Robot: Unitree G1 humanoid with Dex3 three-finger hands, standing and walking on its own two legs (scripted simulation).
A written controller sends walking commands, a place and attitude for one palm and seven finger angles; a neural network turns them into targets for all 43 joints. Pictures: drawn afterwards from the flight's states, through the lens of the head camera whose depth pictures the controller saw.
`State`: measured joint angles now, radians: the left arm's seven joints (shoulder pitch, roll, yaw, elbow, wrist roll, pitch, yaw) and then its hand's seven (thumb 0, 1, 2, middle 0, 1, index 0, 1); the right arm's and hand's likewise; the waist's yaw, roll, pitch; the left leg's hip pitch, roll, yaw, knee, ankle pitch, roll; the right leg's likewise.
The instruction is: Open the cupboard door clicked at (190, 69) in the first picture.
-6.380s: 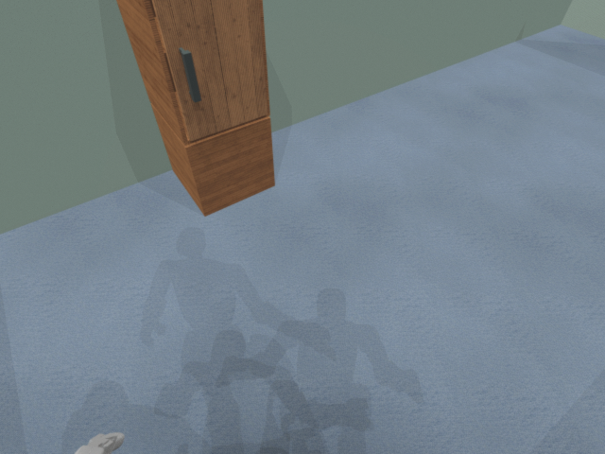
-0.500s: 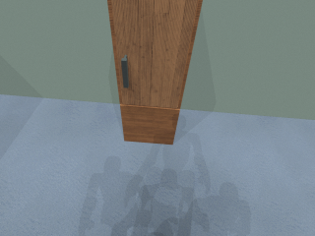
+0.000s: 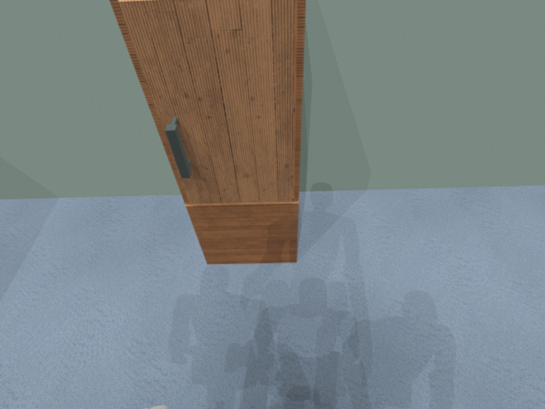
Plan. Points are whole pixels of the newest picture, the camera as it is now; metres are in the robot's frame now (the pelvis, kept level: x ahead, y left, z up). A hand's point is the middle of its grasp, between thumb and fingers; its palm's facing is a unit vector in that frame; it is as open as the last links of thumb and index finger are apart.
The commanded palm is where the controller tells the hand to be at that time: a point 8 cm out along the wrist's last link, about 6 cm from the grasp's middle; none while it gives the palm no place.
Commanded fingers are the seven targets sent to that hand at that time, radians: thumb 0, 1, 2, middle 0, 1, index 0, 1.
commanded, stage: take the last steps up to it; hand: left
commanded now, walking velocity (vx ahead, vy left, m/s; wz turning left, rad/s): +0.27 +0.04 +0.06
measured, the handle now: (180, 147) +0.73 +0.27 -0.08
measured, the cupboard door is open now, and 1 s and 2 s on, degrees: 0 0 0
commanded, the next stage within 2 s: come to a stop and stand still in 0.34 s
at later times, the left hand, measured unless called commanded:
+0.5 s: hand out of the picture +0.09 +0.20 -0.17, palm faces +0.11 -0.98 -0.14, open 7.4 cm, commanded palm none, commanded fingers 0.00 0.90 0.90 -0.20 -0.30 -0.20 -0.30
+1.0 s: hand (177, 341) +0.26 +0.19 -0.14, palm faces +0.02 -0.96 -0.29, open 7.4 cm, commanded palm none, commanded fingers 0.00 0.90 0.90 -0.20 -0.30 -0.20 -0.30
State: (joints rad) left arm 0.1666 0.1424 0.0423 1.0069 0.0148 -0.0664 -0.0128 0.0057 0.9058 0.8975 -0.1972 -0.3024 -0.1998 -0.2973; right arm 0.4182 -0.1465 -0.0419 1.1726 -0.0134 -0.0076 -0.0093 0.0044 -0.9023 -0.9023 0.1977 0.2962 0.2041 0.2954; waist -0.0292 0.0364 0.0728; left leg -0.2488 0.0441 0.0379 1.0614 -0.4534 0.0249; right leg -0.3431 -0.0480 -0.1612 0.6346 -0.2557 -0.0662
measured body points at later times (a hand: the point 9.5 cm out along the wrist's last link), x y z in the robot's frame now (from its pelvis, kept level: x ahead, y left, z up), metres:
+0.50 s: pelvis +0.15 +0.05 +0.01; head +0.18 +0.06 +0.45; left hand +0.08 +0.26 -0.16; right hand +0.25 -0.17 -0.14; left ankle +0.20 +0.15 -0.72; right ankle +0.07 -0.07 -0.68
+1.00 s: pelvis +0.17 +0.00 +0.01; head +0.20 -0.04 +0.46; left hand +0.26 +0.24 -0.11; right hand +0.22 -0.25 -0.16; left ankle +0.13 +0.14 -0.65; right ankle +0.20 -0.09 -0.72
